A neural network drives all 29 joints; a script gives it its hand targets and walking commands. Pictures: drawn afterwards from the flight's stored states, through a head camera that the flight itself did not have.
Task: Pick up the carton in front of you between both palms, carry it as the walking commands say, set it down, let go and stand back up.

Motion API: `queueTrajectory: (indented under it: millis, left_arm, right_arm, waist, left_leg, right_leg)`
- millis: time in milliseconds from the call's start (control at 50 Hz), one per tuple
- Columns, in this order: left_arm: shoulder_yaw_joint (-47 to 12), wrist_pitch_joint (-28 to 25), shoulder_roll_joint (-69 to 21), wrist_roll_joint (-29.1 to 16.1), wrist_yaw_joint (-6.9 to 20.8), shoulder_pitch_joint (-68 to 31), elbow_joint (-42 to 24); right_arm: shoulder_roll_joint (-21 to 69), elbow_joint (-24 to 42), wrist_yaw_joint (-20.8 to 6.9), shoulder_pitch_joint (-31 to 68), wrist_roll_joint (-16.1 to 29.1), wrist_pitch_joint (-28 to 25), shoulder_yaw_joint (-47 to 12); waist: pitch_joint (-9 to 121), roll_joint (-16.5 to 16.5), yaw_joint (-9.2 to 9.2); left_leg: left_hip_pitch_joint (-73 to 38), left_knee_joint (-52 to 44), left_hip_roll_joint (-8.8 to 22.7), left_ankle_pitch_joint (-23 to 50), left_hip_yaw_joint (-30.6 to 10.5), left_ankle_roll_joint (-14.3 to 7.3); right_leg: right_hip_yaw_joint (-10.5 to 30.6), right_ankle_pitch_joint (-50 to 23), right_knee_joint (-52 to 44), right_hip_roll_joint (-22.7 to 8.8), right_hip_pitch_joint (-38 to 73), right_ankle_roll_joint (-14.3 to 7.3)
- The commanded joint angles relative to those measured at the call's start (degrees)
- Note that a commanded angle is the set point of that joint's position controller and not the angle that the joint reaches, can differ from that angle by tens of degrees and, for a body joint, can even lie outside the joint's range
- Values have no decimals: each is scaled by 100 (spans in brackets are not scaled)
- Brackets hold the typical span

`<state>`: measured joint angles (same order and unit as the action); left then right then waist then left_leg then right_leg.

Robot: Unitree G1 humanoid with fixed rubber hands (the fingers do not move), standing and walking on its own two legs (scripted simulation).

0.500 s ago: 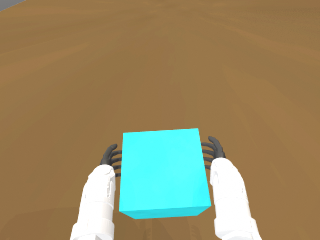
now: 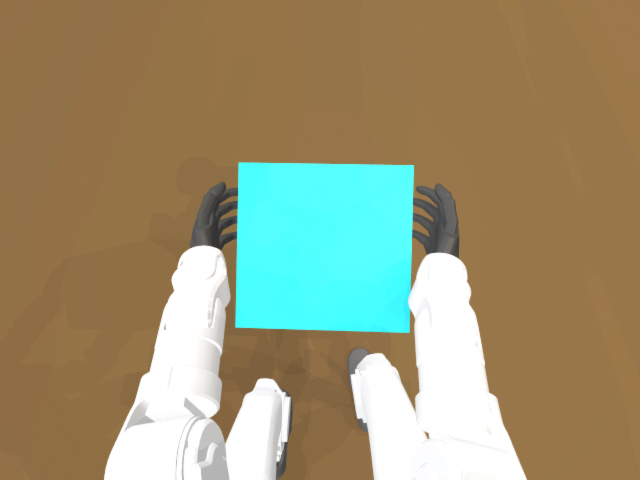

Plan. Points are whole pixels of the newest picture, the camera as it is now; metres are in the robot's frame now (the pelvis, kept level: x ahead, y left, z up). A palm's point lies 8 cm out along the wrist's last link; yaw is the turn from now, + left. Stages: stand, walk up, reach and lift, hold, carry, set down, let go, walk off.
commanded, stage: set down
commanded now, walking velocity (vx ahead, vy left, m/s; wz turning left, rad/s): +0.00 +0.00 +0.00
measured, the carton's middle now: (325, 244) +0.42 -0.03 -0.18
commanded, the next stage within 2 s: none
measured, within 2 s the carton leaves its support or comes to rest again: rests again in 1.96 s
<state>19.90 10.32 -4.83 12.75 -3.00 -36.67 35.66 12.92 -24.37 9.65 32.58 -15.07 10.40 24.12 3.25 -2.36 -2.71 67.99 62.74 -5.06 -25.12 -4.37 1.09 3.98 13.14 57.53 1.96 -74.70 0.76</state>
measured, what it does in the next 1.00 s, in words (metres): lowers itself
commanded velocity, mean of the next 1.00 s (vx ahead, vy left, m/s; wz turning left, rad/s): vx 0.00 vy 0.00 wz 0.00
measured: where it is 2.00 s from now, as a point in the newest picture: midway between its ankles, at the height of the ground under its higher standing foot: (322, 427)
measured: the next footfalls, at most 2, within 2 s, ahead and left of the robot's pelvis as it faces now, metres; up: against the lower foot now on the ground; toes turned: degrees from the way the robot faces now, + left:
none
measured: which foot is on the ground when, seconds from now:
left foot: down 0.00-1.00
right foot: down 0.00-1.00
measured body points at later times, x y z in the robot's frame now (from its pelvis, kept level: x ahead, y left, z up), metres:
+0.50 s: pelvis -0.01 +0.01 -0.12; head +0.25 -0.01 +0.25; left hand +0.47 +0.09 -0.23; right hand +0.41 -0.20 -0.22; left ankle +0.03 +0.13 -0.64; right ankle +0.11 -0.12 -0.64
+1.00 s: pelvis -0.04 +0.01 -0.23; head +0.29 -0.01 +0.07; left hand +0.51 +0.07 -0.38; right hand +0.42 -0.22 -0.37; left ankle +0.03 +0.13 -0.64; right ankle +0.11 -0.12 -0.64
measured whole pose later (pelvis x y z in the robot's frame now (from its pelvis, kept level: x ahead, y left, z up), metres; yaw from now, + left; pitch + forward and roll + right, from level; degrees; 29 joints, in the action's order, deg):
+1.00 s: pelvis -0.04 +0.01 -0.23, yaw +3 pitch +46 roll +1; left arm 7.1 13.0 10.0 4.5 -9.1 -76.9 60.9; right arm 3.2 -35.1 8.3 61.5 -10.5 13.9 34.1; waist -2.0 -3.7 -9.8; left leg 121.8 111.8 -11.3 -36.1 -2.6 2.3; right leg 6.0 21.8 104.1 4.4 -128.3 5.3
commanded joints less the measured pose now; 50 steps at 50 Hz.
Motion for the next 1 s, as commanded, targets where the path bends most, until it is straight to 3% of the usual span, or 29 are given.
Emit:
queueTrajectory:
  millis: [0, 100, 220, 560, 980]
  left_arm:
    - [-3374, -255, -5127, -686, 1576, -3653, -370]
    - [-3064, 144, -5294, -579, 1630, -3826, 228]
    - [-2877, 148, -5297, -652, 1514, -4292, 472]
    - [-3133, -142, -4642, -1166, 1013, -5590, 644]
    - [-2806, -150, -3428, -1397, 773, -7314, 1679]
  right_arm:
    - [5000, -387, -1695, 3224, 566, 43, -3829]
    - [5033, -913, -1921, 3412, 462, 443, -3378]
    - [4954, -1184, -2004, 3849, 501, 488, -3045]
    - [4218, -1014, -1738, 4929, 956, 337, -2806]
    - [2920, -1084, -1559, 6721, 1024, 241, -1751]
  waist:
    - [5829, 28, -149]
    - [5315, -30, -257]
    - [5572, -52, -416]
    - [6553, -270, -762]
    - [6202, -474, -1206]
  left_leg:
    - [125, -392, -455, 975, 230, -46]
    - [745, -57, -475, 358, 276, -16]
    - [1296, 507, -561, 528, 306, 23]
    - [2472, 2196, -737, 517, 569, 67]
    - [3756, 3700, -693, -198, 654, -24]
  right_leg:
    - [-204, -1533, 615, 522, 4378, 92]
    - [-410, -699, 957, 549, 3007, 87]
    - [-490, -888, 1525, 560, 2137, 117]
    - [-671, -1160, 3078, 565, 1074, 290]
    - [-967, -787, 4474, 384, -100, 386]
